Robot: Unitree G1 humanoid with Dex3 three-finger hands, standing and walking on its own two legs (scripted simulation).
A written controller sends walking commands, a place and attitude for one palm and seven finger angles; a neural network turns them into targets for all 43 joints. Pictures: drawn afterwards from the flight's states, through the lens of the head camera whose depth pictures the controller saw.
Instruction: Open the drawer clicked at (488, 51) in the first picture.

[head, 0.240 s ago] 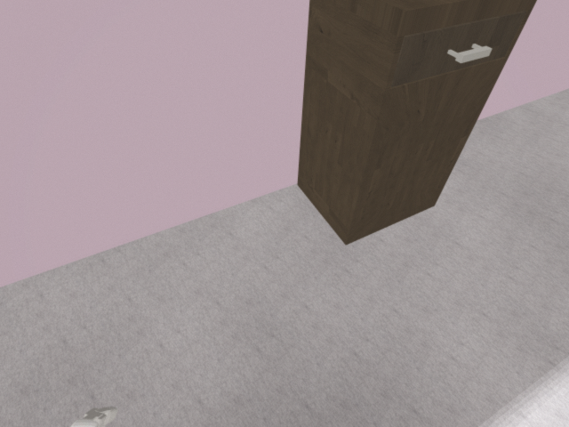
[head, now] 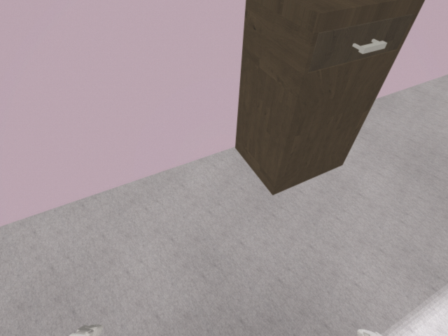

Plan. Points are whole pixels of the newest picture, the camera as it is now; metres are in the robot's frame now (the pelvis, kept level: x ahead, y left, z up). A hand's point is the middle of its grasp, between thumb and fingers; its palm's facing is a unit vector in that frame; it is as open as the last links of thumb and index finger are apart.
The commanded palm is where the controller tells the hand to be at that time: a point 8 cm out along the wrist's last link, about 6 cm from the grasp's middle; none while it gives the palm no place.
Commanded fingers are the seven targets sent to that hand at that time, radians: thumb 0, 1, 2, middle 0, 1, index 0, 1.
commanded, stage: stand and wait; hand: left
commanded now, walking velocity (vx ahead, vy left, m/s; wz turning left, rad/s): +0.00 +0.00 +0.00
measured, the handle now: (368, 45) +1.12 -0.49 +0.05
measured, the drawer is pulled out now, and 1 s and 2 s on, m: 0.00 0.00 0.00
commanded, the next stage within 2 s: look at it before walking up in 0.64 s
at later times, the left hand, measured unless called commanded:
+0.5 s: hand out of the picture +0.06 +0.24 -0.15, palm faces -0.03 -0.94 -0.33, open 7.4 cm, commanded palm none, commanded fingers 0.00 0.90 0.90 -0.20 -0.30 -0.20 -0.30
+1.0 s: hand out of the picture +0.06 +0.23 -0.15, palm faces -0.04 -0.95 -0.32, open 7.4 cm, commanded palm none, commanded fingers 0.00 0.90 0.90 -0.20 -0.30 -0.20 -0.30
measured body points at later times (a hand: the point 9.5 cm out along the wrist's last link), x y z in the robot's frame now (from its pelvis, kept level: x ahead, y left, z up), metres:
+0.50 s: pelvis -0.01 -0.01 +0.00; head -0.01 -0.01 +0.45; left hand +0.06 +0.29 -0.13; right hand +0.06 -0.31 -0.13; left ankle -0.01 +0.11 -0.74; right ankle -0.01 -0.14 -0.74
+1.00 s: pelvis -0.02 -0.01 +0.01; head -0.01 -0.01 +0.46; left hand +0.06 +0.28 -0.13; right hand +0.06 -0.31 -0.13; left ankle -0.01 +0.11 -0.74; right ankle -0.01 -0.14 -0.74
